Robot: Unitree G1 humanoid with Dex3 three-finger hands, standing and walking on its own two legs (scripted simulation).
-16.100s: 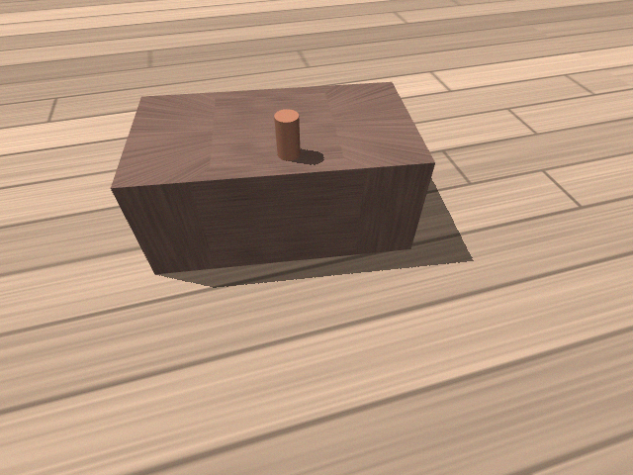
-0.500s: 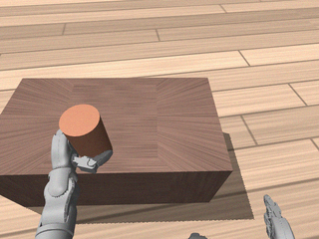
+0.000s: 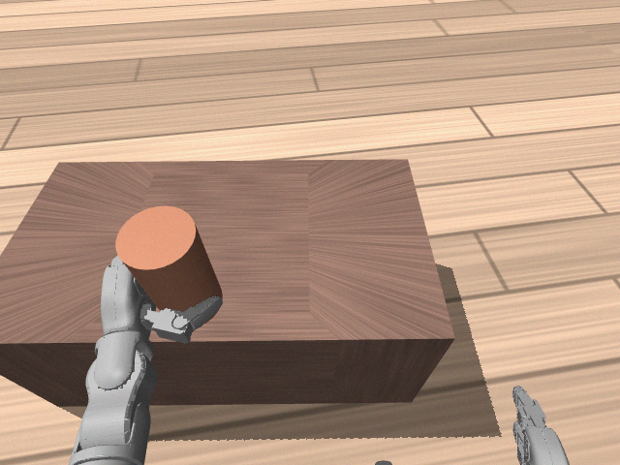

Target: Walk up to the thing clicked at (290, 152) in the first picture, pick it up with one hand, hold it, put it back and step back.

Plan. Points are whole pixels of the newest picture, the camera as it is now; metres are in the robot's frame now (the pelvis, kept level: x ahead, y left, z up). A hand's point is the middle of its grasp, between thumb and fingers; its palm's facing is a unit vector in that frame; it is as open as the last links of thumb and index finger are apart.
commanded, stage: hold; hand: left
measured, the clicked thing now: (176, 272) +0.33 +0.17 +0.10
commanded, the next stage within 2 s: crouch in 1.80 s
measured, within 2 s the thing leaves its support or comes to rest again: neither
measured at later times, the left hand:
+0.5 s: hand (177, 278) +0.34 +0.17 +0.08, palm faces +0.16 -0.99 +0.00, open 10.5 cm
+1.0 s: hand (181, 286) +0.33 +0.17 +0.07, palm faces +0.15 -0.99 +0.02, open 10.5 cm
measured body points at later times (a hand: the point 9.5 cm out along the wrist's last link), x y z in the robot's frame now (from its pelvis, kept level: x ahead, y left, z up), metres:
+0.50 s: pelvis +0.00 +0.00 +0.00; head +0.03 +0.00 +0.45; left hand +0.32 +0.22 +0.08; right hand +0.16 -0.26 -0.05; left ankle -0.02 +0.13 -0.69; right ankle +0.04 -0.13 -0.69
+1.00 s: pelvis +0.00 +0.00 +0.01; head +0.04 +0.00 +0.46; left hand +0.32 +0.22 +0.07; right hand +0.15 -0.26 -0.05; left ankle -0.02 +0.13 -0.69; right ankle +0.04 -0.13 -0.69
